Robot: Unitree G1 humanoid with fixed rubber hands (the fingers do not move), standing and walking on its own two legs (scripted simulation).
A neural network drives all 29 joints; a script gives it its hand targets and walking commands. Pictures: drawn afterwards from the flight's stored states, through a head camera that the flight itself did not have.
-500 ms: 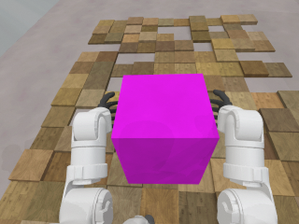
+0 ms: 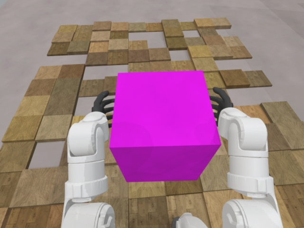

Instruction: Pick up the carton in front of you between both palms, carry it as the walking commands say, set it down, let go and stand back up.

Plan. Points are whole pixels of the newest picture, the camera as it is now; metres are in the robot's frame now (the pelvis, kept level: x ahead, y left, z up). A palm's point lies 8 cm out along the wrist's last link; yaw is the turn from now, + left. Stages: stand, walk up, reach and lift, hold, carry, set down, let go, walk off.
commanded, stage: carry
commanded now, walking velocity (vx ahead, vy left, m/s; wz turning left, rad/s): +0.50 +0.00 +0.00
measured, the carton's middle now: (161, 131) +0.36 -0.02 +0.05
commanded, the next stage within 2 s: none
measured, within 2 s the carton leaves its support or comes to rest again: neither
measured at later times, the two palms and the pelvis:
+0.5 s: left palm (102, 51) +0.66 +0.16 +0.11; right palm (188, 45) +0.68 -0.14 +0.12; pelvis +0.32 -0.02 -0.01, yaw +2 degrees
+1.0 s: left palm (119, 14) +0.96 +0.12 +0.11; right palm (185, 11) +0.97 -0.18 +0.11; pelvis +0.60 -0.03 +0.00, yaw +1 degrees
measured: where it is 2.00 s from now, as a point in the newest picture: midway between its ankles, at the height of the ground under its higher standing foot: (141, 104)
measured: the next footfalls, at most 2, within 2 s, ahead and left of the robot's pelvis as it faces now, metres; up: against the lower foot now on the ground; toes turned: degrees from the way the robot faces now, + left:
right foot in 0.08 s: +0.24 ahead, -0.11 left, -0.01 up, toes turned -4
left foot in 0.54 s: +0.50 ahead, +0.09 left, -0.01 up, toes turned +6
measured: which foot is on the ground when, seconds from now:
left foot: down 0.00-0.14, up 0.16-0.52, down 0.54-0.94, up 0.96-1.00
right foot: up 0.00-0.06, down 0.08-0.54, up 0.56-0.88, down 0.90-1.00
